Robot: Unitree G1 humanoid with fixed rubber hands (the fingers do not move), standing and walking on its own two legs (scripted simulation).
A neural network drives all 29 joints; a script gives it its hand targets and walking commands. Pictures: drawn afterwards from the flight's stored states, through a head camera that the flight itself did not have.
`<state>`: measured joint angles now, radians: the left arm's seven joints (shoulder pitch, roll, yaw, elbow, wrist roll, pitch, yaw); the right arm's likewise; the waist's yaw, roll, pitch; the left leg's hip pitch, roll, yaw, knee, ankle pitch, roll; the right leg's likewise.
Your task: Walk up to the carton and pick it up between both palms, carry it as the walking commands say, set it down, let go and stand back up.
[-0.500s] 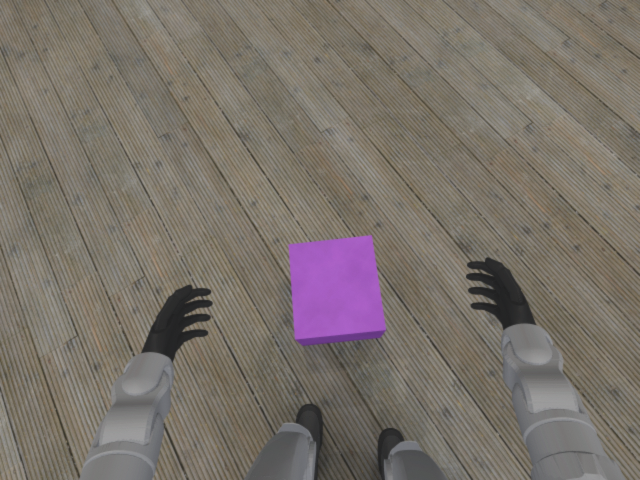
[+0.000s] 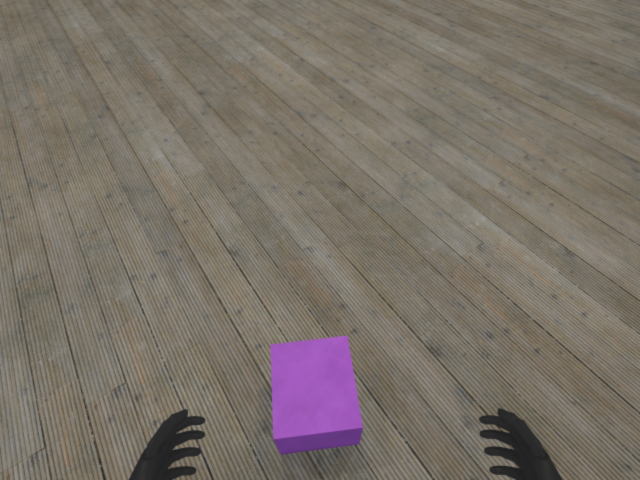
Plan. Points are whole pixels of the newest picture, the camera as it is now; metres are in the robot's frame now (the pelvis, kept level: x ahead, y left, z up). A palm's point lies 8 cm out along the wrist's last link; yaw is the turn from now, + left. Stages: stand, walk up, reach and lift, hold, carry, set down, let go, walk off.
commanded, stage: let go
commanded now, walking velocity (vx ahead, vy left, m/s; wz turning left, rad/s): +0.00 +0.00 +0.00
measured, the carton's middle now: (314, 394) +0.45 +0.06 -0.69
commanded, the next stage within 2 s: stand in 0.28 s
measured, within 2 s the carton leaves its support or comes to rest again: neither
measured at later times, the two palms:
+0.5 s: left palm out of the picture +0.14 +0.30 -0.09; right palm out of the picture +0.12 -0.26 -0.09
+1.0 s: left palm out of the picture +0.09 +0.31 -0.11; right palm out of the picture +0.08 -0.26 -0.10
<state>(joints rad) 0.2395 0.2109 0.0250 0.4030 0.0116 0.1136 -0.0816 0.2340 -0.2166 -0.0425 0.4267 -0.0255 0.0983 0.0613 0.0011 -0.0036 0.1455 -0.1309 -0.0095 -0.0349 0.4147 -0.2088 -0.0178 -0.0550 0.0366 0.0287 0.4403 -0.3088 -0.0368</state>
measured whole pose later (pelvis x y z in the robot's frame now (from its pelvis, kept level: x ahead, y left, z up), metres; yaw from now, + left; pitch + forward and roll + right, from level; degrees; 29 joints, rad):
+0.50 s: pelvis +0.02 +0.03 +0.00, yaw -1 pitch +0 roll +0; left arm 0.27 0.31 0.06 0.68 0.04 0.04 0.01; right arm 0.24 -0.29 -0.05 0.76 -0.04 0.01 -0.01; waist 0.00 -0.03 -0.04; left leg -0.21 -0.03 0.00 0.49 -0.28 0.02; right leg -0.13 0.02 0.06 0.48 -0.35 0.00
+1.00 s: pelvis +0.00 +0.03 +0.00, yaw -2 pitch -2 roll +0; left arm 0.27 0.33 0.02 0.86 0.03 -0.01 0.01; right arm 0.20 -0.32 -0.02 0.94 -0.03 -0.01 -0.01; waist -0.01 -0.02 -0.04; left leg -0.18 -0.02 0.01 0.41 -0.21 0.02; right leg -0.10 0.02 0.07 0.40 -0.28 0.00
